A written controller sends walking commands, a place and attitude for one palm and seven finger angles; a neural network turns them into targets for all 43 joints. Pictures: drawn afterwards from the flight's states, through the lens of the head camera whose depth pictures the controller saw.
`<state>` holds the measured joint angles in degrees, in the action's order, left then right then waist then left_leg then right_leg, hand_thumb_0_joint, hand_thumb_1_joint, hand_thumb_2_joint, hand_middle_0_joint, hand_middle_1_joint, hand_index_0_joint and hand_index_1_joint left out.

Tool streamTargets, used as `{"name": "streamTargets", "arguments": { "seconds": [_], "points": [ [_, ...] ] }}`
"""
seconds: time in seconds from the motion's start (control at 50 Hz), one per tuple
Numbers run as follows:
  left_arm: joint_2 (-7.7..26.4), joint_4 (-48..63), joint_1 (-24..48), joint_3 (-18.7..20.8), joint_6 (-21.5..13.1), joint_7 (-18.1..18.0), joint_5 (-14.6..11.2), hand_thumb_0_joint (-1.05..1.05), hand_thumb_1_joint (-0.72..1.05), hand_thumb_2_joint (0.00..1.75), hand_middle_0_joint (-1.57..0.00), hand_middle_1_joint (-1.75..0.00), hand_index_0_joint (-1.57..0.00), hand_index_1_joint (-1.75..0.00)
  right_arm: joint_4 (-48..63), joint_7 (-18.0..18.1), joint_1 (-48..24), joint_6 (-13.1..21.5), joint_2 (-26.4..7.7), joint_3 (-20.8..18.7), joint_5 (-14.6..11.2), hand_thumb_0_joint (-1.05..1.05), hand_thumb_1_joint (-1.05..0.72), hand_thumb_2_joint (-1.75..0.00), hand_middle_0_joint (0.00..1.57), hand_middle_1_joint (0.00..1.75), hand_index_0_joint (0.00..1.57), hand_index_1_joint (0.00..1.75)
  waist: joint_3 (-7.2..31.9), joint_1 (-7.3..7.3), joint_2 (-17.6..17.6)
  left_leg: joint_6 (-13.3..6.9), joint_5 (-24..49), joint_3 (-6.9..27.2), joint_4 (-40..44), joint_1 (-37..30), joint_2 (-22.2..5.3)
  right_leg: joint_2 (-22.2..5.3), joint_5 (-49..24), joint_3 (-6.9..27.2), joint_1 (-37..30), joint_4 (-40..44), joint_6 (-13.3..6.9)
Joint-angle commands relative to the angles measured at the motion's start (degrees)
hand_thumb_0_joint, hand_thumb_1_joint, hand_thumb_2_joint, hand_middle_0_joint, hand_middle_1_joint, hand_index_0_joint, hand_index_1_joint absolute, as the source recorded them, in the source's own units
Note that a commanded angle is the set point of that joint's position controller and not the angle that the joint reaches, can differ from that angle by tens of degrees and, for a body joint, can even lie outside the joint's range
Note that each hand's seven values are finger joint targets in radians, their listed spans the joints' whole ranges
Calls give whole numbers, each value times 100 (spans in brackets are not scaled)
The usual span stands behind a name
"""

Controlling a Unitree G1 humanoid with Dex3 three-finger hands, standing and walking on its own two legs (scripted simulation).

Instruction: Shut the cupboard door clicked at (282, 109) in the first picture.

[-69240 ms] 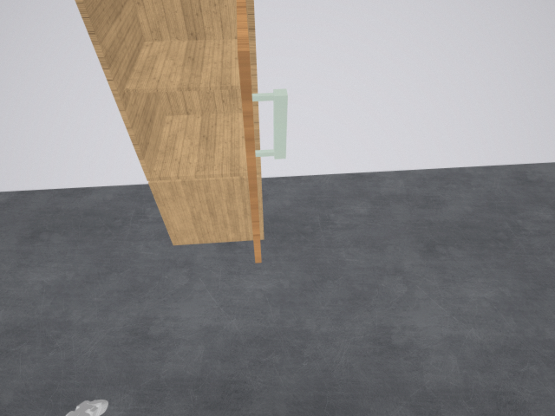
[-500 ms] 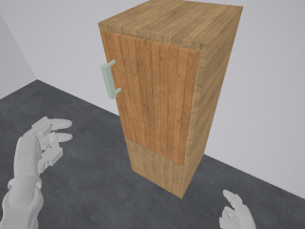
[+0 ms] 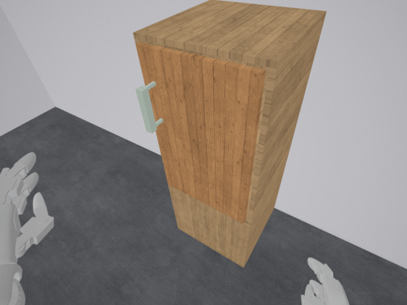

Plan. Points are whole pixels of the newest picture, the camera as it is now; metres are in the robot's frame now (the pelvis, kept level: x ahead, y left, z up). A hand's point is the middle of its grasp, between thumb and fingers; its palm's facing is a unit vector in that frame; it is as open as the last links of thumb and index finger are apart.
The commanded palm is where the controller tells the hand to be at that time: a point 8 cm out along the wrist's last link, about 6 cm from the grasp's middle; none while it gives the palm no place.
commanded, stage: draw the hand back to the body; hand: left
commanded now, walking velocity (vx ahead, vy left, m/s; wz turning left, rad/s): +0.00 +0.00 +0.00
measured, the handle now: (151, 107) +0.62 +0.24 +0.08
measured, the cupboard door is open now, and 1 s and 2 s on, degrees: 0 0 0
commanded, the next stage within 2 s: step back with the hand held close in 0.08 s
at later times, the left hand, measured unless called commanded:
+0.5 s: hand (40, 220) +0.19 +0.28 +0.15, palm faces +0.37 -0.79 -0.49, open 7.4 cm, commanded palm +0.13 +0.32 +0.17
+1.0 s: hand out of the picture +0.10 +0.29 +0.16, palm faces +0.47 -0.78 -0.42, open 7.4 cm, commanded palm +0.04 +0.33 +0.17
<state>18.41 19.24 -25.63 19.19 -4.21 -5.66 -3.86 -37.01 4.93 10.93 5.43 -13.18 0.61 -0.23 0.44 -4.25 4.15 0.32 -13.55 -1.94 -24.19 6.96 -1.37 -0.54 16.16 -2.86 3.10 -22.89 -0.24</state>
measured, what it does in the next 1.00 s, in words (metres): shifts its weight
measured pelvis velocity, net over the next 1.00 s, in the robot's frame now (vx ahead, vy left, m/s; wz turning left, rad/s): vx -0.10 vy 0.03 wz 0.00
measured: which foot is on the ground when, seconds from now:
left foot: down 0.00-1.00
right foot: down 0.00-1.00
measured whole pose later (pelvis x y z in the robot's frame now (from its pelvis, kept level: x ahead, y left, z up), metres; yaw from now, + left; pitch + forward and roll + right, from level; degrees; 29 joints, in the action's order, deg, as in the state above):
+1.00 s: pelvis -0.10 +0.03 -0.02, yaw +0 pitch +0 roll -2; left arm 21.6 27.2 -30.1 23.1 -13.8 -9.3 -2.1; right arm -35.2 4.7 14.5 3.7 -12.8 0.1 0.2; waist 0.6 -1.1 1.7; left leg -1.9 -14.5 -1.6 -36.0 25.4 -0.9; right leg -0.5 11.2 -1.6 19.9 -31.1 1.4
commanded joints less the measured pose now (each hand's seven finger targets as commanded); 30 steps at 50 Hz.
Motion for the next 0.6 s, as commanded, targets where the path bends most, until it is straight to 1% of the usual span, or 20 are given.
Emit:
{"name": "streamTargets", "arguments": {
  "seconds": [0.0,0.04,0.06,0.08,0.14,0.18,0.2,0.22,0.24,0.26,0.28,0.32,0.34,0.36,0.4,0.44,0.5,0.54,0.56,0.58],
  "points": [
    [1196,1230,473,772,-404,-108,-36,0,90,90,-20,-30,-20,-30,952,56,-794,307,-464,-141,-4,0,-90,-90,20,30,20,30,221,42,-23,-202,1173,-47,263,-287,81,10,-1349,82,440,408,19],
    [1266,1162,413,864,-396,-88,-49,0,90,90,-20,-30,-20,-30,961,55,-792,303,-488,-156,-4,0,-90,-90,20,30,20,30,146,24,-203,-206,1204,-40,266,-263,71,37,-1380,94,467,479,29],
    [1195,1285,472,781,-415,-80,-47,0,90,90,-20,-30,-20,-30,985,46,-788,290,-463,-146,-15,0,-90,-90,20,30,20,30,193,49,-84,-198,1215,-45,278,-261,74,9,-1394,91,402,411,22],
    [1226,1296,485,818,-424,-85,-43,0,90,90,-20,-30,-20,-30,981,40,-797,289,-467,-146,-10,0,-90,-90,20,30,20,30,234,34,36,-184,1189,-47,282,-274,69,17,-1348,85,411,410,18],
    [1269,1304,382,878,-422,-79,-41,0,90,90,-20,-30,-20,-30,968,36,-769,316,-485,-165,2,0,-90,-90,20,30,20,30,305,22,-40,-199,1334,-54,243,-325,73,36,-1534,91,388,439,24],
    [1146,1284,405,763,-408,-69,-42,0,90,90,-20,-30,-20,-30,991,30,-765,284,-469,-156,-7,0,-90,-90,20,30,20,30,269,43,-112,-192,1371,-61,256,-288,63,22,-1557,66,372,376,30],
    [1782,1614,947,1298,-596,-122,-12,0,90,90,-20,-30,-20,-30,1141,6,-725,141,-635,-216,-55,0,-90,-90,20,30,20,30,95,248,-166,-275,1052,8,-192,92,-91,-370,-1959,543,871,636,-8],
    [1489,1124,453,1041,-610,-100,-20,0,90,90,-20,-30,-20,-30,1016,23,-736,60,-575,-213,-23,0,-90,-90,20,30,20,30,170,308,-436,-265,939,38,-376,116,-61,-565,-2189,591,947,639,-49],
    [1497,1194,387,1032,-653,-94,6,0,90,90,-20,-30,-20,-30,1042,23,-726,-8,-591,-255,-18,0,-90,-90,20,30,20,30,202,300,-543,-247,964,24,-473,166,-16,-621,-2532,642,983,612,-42],
    [1401,1181,266,909,-672,-90,18,0,90,90,-20,-30,-20,-30,1056,17,-733,-76,-580,-259,-27,0,-90,-90,20,30,20,30,395,330,-608,-234,1071,41,-507,213,-39,-679,-2678,557,854,446,-61],
    [1376,1133,89,916,-678,-100,5,0,90,90,-20,-30,-20,-30,1100,24,-714,-127,-588,-284,-37,0,-90,-90,20,30,20,30,598,329,-570,-231,1207,21,-497,181,-66,-686,-2793,533,787,322,-56],
    [1408,1277,-72,935,-675,-129,-10,0,90,90,-20,-30,-20,-30,1175,40,-682,-246,-635,-323,-57,0,-90,-90,20,30,20,30,853,346,-390,-218,1731,40,-417,126,-147,-600,-2955,429,689,88,-19],
    [1524,1320,-145,1053,-668,-146,-26,0,90,90,-20,-30,-20,-30,1212,77,-743,-278,-652,-342,-55,0,-90,-90,20,30,20,30,912,335,-300,-224,1997,27,-381,2,-169,-543,-3056,395,752,46,20],
    [1509,1413,-184,1026,-661,-159,-30,0,90,90,-20,-30,-20,-30,1255,89,-695,-341,-648,-324,-72,0,-90,-90,20,30,20,30,989,351,-252,-214,2313,76,-348,44,-222,-494,-3082,296,644,-101,28],
    [1602,1533,-263,1117,-631,-192,-51,0,90,90,-20,-30,-20,-30,1365,121,-689,-437,-658,-336,-79,0,-90,-90,20,30,20,30,1111,342,-215,-211,2681,125,-284,7,-301,-384,-3076,273,622,-254,54],
    [1732,1673,-206,1211,-616,-221,-62,0,90,90,-20,-30,-20,-30,1426,149,-698,-502,-697,-355,-73,0,-90,-90,20,30,20,30,1101,337,-120,-202,2614,155,-207,94,-315,-319,-2853,275,645,-267,70],
    [1663,1675,-361,1178,-619,-249,-72,0,90,90,-20,-30,-20,-30,1523,148,-634,-560,-691,-335,-92,0,-90,-90,20,30,20,30,999,340,-114,-210,2387,255,-42,393,-400,-234,-2454,264,605,-400,80],
    [1738,1703,-379,1256,-645,-272,-65,0,90,90,-20,-30,-20,-30,1528,156,-621,-554,-743,-358,-69,0,-90,-90,20,30,20,30,912,329,51,-230,1880,283,88,619,-418,-186,-2040,305,636,-364,89],
    [1622,1685,-418,1166,-670,-278,-66,0,90,90,-20,-30,-20,-30,1536,148,-583,-541,-696,-325,-90,0,-90,-90,20,30,20,30,856,349,-18,-235,1597,335,167,790,-457,-193,-1779,282,619,-402,96],
    [1610,1719,-375,1150,-699,-286,-57,0,90,90,-20,-30,-20,-30,1549,142,-573,-518,-719,-323,-92,0,-90,-90,20,30,20,30,776,350,32,-259,1232,386,269,1002,-484,-159,-1520,302,597,-431,98]
  ]
}}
